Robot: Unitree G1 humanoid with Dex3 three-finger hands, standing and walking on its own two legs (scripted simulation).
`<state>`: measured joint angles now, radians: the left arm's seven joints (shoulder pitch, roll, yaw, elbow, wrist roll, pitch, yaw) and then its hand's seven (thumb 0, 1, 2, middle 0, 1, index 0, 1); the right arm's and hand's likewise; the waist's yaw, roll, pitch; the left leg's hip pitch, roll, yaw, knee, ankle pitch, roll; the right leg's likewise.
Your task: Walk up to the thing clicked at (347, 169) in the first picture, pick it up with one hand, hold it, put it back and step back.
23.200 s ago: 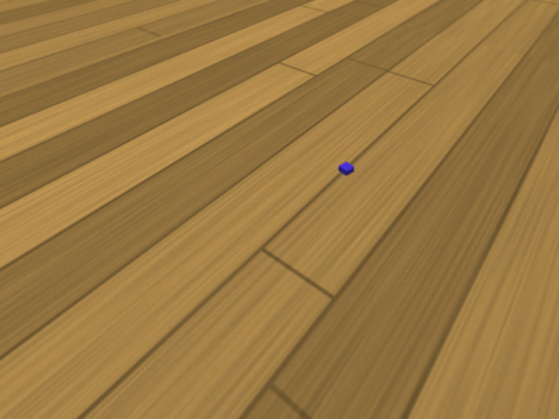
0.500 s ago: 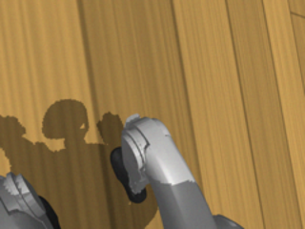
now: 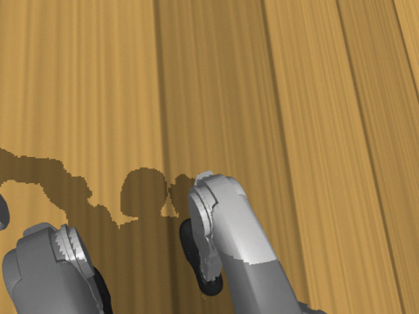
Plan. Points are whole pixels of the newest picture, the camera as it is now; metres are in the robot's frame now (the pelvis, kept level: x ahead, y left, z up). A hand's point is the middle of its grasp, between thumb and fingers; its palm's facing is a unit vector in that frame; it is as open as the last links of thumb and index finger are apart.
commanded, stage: settle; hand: left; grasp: from above
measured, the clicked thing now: out of the picture +0.45 +0.33 -0.23
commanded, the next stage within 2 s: lift in 0.04 s
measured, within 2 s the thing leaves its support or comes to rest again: neither
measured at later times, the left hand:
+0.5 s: hand out of the picture +0.43 +0.34 -0.12, palm faces -0.07 -0.43 -0.90, open 8.7 cm
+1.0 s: hand out of the picture +0.38 +0.31 +0.06, palm faces -0.08 -0.42 -0.91, open 8.7 cm
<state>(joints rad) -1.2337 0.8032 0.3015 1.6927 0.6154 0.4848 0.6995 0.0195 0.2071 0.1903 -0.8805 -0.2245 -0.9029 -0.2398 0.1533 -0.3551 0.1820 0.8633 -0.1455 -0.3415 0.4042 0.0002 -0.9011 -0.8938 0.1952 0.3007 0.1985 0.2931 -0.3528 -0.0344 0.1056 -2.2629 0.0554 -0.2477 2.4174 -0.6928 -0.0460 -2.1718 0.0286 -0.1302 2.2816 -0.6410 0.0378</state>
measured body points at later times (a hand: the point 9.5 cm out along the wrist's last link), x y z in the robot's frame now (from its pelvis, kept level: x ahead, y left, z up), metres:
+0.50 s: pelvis +0.01 +0.00 +0.02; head +0.24 +0.05 +0.40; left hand +0.44 +0.35 -0.07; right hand +0.02 -0.27 -0.09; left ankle +0.07 +0.14 -0.30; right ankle +0.12 -0.12 -0.30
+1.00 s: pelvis +0.01 -0.01 +0.15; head +0.17 +0.01 +0.56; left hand +0.38 +0.33 +0.11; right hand +0.13 -0.28 +0.01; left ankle +0.07 +0.14 -0.30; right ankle +0.12 -0.12 -0.30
